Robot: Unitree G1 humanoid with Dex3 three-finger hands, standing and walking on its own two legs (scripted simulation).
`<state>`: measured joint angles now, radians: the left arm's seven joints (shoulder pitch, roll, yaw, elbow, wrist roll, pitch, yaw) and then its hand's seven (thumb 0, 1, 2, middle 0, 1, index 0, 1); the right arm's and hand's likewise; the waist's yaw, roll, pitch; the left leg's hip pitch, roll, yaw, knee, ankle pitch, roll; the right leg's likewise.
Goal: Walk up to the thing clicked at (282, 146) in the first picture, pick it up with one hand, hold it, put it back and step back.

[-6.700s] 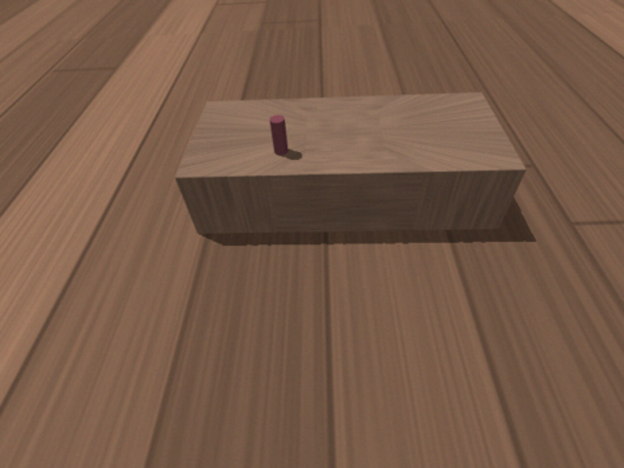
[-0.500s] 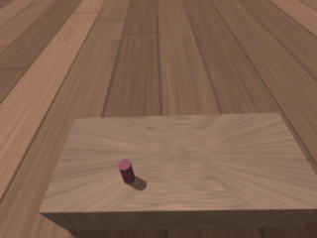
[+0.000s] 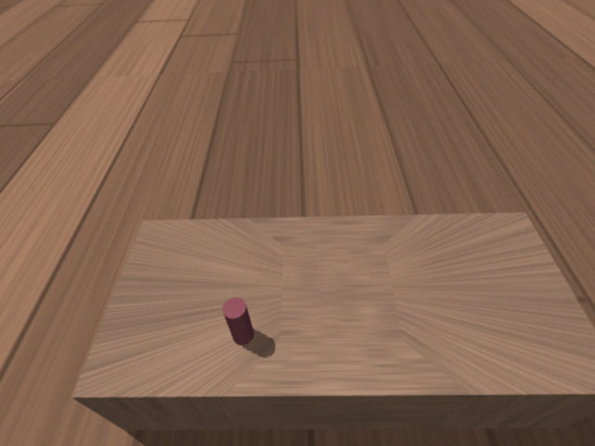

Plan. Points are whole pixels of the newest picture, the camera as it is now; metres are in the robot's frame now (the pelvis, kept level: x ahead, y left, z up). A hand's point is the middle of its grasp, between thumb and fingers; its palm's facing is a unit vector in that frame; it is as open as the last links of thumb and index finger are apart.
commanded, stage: stand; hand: left
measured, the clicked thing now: (239, 322) +0.49 +0.21 -0.38
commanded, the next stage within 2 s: go down in 0.38 s
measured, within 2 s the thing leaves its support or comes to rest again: neither
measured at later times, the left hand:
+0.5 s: hand out of the picture +0.07 +0.25 -0.16, palm faces -0.03 -0.94 -0.33, open 7.4 cm
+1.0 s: hand out of the picture +0.14 +0.27 -0.15, palm faces +0.06 -0.95 -0.32, open 16.3 cm
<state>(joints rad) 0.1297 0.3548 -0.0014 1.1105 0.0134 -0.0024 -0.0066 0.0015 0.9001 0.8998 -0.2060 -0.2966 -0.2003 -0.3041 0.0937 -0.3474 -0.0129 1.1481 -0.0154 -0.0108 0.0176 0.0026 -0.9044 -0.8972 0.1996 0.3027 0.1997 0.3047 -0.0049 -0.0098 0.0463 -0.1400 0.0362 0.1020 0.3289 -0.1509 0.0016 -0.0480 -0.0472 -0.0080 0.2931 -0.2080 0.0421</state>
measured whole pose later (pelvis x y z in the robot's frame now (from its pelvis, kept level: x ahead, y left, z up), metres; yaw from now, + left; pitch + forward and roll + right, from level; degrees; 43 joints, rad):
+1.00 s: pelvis +0.00 -0.01 -0.02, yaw +2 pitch +7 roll -1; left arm 0.08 0.37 0.20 0.79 0.06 0.22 -0.12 0.00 -0.28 0.11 -0.07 -0.06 -0.06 -0.06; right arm 0.26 -0.26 -0.01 0.68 0.03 -0.10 -0.05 0.01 -0.90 -0.89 0.20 0.30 0.20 0.30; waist -0.03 0.01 -0.02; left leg -0.47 0.05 0.05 0.63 -0.28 -0.01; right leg -0.37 -0.04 -0.04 0.60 -0.36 0.03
